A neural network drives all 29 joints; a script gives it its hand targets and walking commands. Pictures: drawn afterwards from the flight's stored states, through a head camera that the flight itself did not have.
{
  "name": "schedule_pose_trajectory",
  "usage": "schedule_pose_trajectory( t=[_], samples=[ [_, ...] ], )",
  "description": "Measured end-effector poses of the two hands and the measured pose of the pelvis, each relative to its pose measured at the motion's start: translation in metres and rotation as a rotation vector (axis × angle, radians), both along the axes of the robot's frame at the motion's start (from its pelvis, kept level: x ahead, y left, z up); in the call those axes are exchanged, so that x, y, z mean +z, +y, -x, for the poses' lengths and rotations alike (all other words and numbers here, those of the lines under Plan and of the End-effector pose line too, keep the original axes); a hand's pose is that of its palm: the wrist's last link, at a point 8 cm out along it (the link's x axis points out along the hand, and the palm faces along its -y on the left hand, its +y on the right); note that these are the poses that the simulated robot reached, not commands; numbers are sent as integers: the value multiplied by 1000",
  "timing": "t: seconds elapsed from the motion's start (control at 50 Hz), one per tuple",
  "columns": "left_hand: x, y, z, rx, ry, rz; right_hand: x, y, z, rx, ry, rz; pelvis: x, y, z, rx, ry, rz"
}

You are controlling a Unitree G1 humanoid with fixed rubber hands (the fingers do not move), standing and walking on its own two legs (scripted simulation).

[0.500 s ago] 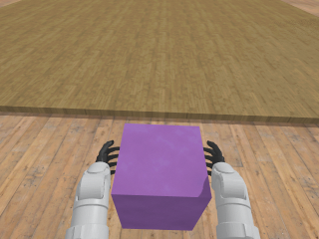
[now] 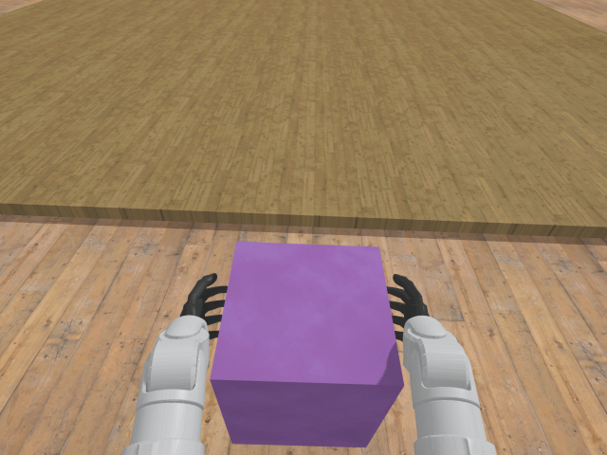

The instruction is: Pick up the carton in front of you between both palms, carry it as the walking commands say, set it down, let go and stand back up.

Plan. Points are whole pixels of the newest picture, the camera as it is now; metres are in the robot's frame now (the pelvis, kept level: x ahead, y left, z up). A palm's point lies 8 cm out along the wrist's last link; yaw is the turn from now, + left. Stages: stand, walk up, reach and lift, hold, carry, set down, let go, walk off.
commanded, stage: hold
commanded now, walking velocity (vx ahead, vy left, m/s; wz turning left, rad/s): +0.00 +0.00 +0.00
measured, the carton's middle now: (303, 348) +0.29 +0.00 -0.03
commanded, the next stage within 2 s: carry in 0.42 s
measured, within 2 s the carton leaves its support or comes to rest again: neither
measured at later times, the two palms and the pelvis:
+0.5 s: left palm (194, 324) +0.28 +0.15 +0.05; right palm (415, 325) +0.29 -0.15 +0.05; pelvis +0.00 +0.00 +0.00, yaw +0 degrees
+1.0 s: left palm (211, 234) +0.44 +0.15 +0.07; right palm (395, 237) +0.44 -0.15 +0.07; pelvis +0.17 +0.00 -0.01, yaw +2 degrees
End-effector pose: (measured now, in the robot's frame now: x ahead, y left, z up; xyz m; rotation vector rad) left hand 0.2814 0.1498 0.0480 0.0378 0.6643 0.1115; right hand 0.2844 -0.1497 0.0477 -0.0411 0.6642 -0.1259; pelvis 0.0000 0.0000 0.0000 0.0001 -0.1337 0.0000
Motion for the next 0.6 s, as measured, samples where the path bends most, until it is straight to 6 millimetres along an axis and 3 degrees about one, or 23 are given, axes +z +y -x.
schedule_pose_trajectory(
  t=[0.42, 0.6],
  samples=[
    [-1, 0, 3, 2, -1, 5, -1, 0, 3, -6, -1, -6, -1, 1, 5, -1, 10, -1],
    [13, 1, -17, 22, -56, 26, 13, 1, -17, -20, -57, -25, -9, 1, -13, 8, 144, 3]
  ],
)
